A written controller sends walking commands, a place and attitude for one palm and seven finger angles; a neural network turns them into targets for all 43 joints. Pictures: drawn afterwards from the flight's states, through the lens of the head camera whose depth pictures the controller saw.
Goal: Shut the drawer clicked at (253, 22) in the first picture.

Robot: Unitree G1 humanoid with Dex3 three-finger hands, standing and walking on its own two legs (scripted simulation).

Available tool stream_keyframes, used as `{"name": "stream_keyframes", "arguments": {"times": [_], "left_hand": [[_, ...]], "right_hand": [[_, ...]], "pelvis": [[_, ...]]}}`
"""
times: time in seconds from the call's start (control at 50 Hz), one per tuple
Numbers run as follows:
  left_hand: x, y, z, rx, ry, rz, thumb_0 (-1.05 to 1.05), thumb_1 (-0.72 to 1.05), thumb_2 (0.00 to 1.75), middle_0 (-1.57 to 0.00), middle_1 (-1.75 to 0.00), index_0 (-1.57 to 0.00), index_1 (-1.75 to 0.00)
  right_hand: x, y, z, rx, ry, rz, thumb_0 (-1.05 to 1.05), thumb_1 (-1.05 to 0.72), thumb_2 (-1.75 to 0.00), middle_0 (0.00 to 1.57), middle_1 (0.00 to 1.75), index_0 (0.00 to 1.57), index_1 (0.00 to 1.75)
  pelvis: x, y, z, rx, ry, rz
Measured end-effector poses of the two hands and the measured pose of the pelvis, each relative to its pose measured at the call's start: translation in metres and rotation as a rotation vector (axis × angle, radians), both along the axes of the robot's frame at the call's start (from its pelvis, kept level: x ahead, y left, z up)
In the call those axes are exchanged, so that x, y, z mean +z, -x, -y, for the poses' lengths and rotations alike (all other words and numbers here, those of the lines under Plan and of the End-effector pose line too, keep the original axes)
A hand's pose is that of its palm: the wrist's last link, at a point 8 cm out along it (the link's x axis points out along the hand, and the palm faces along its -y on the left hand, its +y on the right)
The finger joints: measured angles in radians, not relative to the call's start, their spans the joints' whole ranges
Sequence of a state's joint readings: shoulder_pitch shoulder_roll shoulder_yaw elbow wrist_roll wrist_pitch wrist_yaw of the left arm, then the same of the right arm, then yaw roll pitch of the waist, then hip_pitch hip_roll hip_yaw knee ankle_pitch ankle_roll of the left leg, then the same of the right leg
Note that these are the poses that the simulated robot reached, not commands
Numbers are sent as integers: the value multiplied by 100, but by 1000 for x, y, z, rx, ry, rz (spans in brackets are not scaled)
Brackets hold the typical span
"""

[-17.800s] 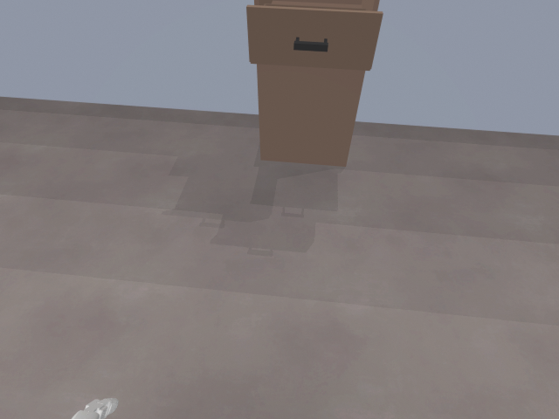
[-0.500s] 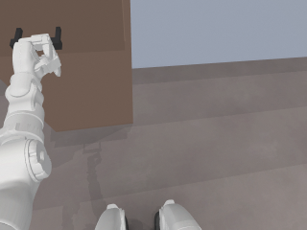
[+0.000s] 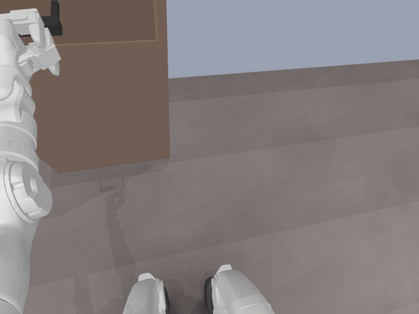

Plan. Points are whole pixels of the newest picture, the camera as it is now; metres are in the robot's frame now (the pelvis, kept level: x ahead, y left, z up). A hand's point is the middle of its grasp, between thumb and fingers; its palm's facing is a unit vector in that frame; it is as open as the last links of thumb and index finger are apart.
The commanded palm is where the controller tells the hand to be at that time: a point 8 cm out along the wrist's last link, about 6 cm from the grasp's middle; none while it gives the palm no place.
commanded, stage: push the drawer shut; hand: left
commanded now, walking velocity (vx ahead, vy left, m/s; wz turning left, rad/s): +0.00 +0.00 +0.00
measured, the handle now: (24, 17) +0.64 +0.24 +0.09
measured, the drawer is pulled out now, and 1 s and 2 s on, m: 0.00 0.00 0.00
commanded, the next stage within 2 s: pull the fist back off the drawer in 0.12 s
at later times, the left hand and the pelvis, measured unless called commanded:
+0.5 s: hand (46, 47) +0.57 +0.20 +0.09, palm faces +0.06 -1.00 -0.03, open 3.2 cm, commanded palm +0.56 +0.21 +0.09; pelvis -0.02 +0.00 -0.01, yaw +0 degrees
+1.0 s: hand (56, 58) +0.55 +0.19 +0.08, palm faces +0.09 -1.00 -0.02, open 3.3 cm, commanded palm +0.52 +0.22 +0.09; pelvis +0.02 +0.00 +0.01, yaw -1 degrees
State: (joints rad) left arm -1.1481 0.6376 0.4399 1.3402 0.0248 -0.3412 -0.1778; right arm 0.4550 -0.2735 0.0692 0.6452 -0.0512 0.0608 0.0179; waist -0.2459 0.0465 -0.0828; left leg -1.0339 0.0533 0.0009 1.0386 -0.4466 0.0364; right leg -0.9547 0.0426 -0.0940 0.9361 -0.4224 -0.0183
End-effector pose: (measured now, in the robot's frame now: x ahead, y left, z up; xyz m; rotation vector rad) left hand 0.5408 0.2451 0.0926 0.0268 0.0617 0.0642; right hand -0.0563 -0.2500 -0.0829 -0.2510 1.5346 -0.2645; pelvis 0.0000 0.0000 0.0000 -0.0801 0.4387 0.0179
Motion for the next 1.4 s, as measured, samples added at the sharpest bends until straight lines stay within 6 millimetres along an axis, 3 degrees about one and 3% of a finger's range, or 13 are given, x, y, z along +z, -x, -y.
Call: {"name": "stream_keyframes", "arguments": {"times": [0.3,0.54,0.72,1.0,1.1,1.22,1.4], "left_hand": [[0,-5,-13,-5,-13,-2,3,62,92,-140,-160,-140,-160],[0,-1,-6,3,2,-7,4,70,92,-140,-160,-140,-160],[-2,2,3,6,9,-5,2,80,91,-140,-160,-140,-160],[-9,13,5,25,13,-5,2,89,90,-140,-160,-140,-160],[-2,18,-2,32,-4,43,2,90,90,-140,-160,-140,-160],[17,58,-11,2,-30,57,2,90,90,-139,-160,-140,-160],[35,128,-25,40,1,63,2,90,90,-140,-160,-140,-160]], "right_hand": [[-1,18,1,25,41,-6,0,-90,-90,20,30,20,30],[-1,33,-7,18,15,-16,0,-90,-90,20,30,20,30],[0,20,-12,0,-15,9,0,-90,-90,20,30,20,30],[2,-43,-1,8,-32,82,0,-90,-90,20,30,20,30],[3,-68,6,11,-29,120,0,-90,-90,20,30,20,30],[13,-108,6,-1,-62,232,0,-91,-90,20,30,20,30],[28,-198,4,100,-70,496,1,-90,-90,20,30,20,30]], "pelvis": [[-12,18,0,19,23,-33],[-12,24,-3,14,22,-31],[-5,15,-5,-4,10,-12],[10,-19,-2,-19,-14,27],[14,-29,1,-23,-19,38],[31,-46,2,-39,-30,92],[43,-54,2,-8,-39,205]]}}
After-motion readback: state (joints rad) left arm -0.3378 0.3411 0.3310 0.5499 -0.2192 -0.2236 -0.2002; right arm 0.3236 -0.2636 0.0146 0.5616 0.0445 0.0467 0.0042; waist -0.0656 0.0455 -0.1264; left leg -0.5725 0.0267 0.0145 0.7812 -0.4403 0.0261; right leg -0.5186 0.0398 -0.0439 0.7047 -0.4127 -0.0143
